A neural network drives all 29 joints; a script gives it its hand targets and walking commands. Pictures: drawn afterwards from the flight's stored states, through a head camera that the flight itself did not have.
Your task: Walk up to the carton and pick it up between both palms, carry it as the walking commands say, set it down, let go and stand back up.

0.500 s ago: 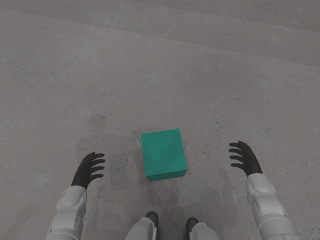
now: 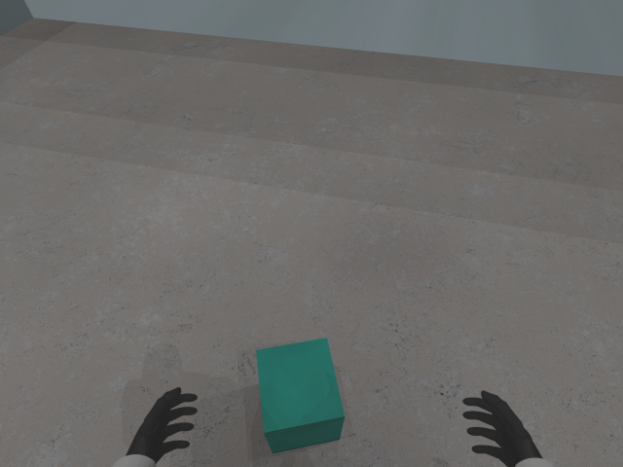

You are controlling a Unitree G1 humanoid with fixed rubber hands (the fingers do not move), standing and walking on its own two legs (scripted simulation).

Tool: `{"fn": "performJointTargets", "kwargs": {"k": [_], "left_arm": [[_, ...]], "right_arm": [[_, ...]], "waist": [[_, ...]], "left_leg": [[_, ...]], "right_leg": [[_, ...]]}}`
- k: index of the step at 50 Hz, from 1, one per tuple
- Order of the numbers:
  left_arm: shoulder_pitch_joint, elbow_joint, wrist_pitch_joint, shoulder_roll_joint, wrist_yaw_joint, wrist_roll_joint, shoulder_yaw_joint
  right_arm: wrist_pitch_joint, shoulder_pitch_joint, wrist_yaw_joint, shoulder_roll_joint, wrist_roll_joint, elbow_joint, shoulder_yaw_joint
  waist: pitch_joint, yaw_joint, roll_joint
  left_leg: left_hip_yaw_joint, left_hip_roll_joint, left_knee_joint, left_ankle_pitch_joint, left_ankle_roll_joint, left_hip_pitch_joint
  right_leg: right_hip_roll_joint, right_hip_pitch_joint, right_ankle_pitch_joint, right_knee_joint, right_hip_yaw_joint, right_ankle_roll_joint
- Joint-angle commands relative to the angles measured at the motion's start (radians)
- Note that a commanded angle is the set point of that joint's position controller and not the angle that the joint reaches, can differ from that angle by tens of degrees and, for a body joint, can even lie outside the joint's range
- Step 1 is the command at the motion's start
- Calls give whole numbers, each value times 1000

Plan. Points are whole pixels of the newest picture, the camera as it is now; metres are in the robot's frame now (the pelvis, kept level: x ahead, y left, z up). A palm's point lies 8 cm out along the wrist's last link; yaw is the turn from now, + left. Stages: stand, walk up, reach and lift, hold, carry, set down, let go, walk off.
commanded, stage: let go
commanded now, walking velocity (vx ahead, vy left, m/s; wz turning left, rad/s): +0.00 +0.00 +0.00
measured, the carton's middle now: (299, 396) +0.41 +0.06 -0.65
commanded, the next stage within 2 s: stand in 0.24 s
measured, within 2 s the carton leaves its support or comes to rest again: neither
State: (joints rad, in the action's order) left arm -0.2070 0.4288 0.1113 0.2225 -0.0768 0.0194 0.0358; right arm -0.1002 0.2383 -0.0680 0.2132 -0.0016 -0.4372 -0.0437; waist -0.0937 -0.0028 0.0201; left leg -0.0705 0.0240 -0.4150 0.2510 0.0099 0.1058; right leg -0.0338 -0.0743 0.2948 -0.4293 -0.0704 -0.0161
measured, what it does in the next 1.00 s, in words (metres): stands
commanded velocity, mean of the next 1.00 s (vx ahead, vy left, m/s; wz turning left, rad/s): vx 0.00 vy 0.00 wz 0.00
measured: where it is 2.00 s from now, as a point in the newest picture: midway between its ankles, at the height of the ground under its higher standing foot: outside the picture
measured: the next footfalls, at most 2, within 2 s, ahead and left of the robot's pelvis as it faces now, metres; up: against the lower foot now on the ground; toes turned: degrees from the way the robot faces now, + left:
none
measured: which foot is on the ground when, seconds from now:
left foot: down 0.00-1.00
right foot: down 0.00-1.00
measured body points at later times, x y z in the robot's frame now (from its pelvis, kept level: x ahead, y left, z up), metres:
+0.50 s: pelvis +0.00 +0.02 +0.00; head +0.01 +0.04 +0.44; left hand +0.15 +0.30 -0.10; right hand +0.15 -0.27 -0.09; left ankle -0.01 +0.13 -0.74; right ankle -0.04 -0.11 -0.74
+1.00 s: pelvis +0.01 +0.02 +0.00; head +0.01 +0.04 +0.45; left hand +0.14 +0.32 -0.11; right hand +0.12 -0.28 -0.10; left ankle -0.01 +0.13 -0.74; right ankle -0.04 -0.11 -0.74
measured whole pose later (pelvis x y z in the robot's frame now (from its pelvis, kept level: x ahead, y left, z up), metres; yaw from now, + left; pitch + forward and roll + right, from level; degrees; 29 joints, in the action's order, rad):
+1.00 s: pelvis +0.01 +0.02 +0.00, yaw -1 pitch -1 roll +0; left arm -0.18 0.83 0.00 0.36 0.03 0.03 0.02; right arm 0.00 0.17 0.02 0.34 -0.03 -0.86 -0.02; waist -0.01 0.01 0.03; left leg -0.04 0.04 -0.45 0.27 -0.02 0.15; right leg -0.01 -0.10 0.29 -0.42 -0.07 0.02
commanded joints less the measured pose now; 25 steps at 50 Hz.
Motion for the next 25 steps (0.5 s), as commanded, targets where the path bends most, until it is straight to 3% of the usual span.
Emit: {"fn": "performJointTargets", "kwargs": {"k": [1,12,13,14,16,18,25], "left_arm": [[24,-92,6,106,7,4,33],[24,-114,94,84,62,-16,30],[53,3,23,215,97,19,53],[47,20,-13,206,106,24,49],[54,51,-52,190,102,29,44],[54,84,-73,185,93,28,42],[38,184,-105,225,98,23,33]], "right_arm": [[1,-51,-1,83,-3,94,-26],[16,-34,32,84,13,51,-10],[40,-65,69,197,-44,-79,-35],[54,-49,85,212,-51,-90,-42],[76,-71,91,215,-57,-125,-35],[88,-102,88,213,-51,-153,-31],[105,-100,90,246,-39,-233,-28]], "waist": [[51,-15,-15],[121,15,9],[69,-18,90],[87,1,52],[84,5,-11],[110,-3,-37],[159,8,-43]], "left_leg": [[75,40,22,-220,7,-81],[57,51,-30,-278,10,-8],[15,-50,-39,-239,17,93],[3,-52,-30,-180,10,85],[-20,-64,1,-86,0,109],[-35,-75,12,-87,-8,127],[-39,-89,-18,-260,-13,58]], "right_leg": [[9,-59,-239,75,47,41],[-3,-50,-375,12,62,27],[51,-123,-202,15,24,48],[61,-122,-110,30,0,42],[60,-135,-29,33,-17,30],[61,-101,-74,15,-20,27],[79,-76,-226,0,-35,22]]}}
